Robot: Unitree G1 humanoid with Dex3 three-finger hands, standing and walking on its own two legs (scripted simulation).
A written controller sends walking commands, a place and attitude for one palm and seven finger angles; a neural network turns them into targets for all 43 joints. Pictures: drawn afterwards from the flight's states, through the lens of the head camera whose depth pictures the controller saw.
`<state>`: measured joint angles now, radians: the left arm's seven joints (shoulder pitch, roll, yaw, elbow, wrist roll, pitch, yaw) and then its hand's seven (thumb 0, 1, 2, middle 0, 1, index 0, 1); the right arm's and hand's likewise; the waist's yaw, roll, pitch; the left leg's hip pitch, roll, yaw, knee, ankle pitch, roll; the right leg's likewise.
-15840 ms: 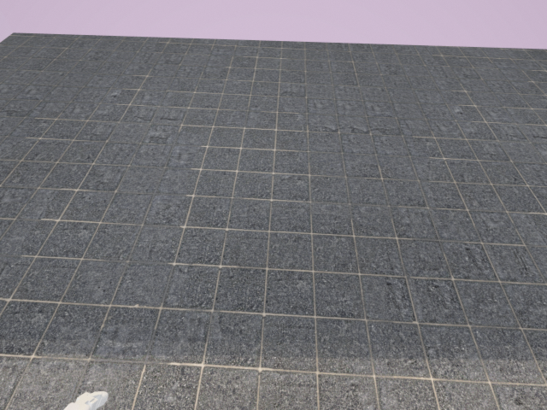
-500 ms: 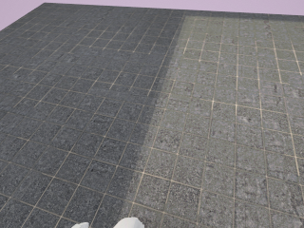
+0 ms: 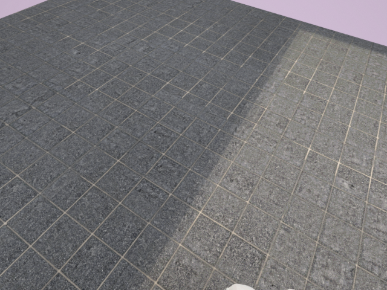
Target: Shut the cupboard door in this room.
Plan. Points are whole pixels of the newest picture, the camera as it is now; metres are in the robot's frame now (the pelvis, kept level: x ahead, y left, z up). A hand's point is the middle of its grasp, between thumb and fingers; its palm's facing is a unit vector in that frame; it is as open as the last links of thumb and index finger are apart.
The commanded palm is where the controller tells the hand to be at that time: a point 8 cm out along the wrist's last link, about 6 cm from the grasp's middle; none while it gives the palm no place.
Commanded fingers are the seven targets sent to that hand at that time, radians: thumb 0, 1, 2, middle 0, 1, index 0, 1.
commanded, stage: turn or walk to find it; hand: left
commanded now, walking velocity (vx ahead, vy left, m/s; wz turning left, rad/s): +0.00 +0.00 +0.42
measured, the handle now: out of the picture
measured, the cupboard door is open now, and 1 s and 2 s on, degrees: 100 100 100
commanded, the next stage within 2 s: none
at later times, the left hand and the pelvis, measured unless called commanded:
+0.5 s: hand out of the picture +0.01 +0.16 -0.15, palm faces +0.25 -0.93 -0.26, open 7.4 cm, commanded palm none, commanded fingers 0.00 0.90 0.90 -0.20 -0.30 -0.20 -0.30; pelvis -0.01 -0.04 +0.00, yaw +14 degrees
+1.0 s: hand out of the picture -0.04 +0.21 -0.16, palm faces +0.45 -0.86 -0.26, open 7.4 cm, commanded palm none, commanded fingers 0.00 0.90 0.90 -0.20 -0.30 -0.20 -0.30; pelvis -0.03 -0.02 +0.00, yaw +26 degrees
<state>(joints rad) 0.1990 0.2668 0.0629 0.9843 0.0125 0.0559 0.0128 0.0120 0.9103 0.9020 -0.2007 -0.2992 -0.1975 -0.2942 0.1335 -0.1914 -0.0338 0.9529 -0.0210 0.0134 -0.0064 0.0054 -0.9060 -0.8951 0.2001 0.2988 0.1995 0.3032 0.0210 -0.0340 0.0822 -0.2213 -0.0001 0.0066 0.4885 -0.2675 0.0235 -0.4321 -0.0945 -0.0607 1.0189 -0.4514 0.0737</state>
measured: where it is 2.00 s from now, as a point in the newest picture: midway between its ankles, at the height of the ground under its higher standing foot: outside the picture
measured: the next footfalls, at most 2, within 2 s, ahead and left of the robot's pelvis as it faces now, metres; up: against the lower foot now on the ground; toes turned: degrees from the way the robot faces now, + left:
right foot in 0.20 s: +0.05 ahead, -0.14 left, +0.00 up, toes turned +1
left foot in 0.66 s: -0.04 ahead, +0.10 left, +0.00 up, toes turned +23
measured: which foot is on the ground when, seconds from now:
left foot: down 0.00-0.22, up 0.24-0.64, down 0.66-1.00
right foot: up 0.00-0.18, down 0.20-0.66, up 0.68-1.00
